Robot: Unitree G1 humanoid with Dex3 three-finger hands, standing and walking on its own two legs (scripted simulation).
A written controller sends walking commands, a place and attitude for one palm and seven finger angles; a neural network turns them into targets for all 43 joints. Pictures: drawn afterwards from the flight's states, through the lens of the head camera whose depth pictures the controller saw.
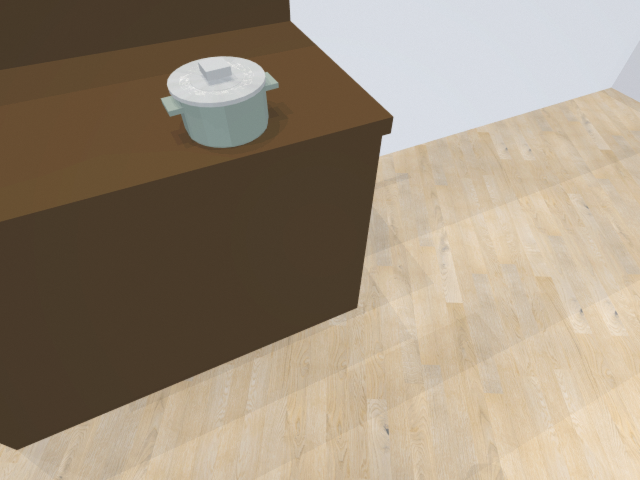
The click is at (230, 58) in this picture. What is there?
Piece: lid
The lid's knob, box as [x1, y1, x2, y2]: [198, 56, 231, 80]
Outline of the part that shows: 221,56 198,62 200,71 207,80 231,74 230,66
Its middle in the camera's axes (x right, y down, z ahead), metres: -0.19 -0.31 +0.69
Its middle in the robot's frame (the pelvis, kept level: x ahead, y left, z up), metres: +0.74 +0.24 +0.15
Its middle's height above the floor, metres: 0.93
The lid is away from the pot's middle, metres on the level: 0.00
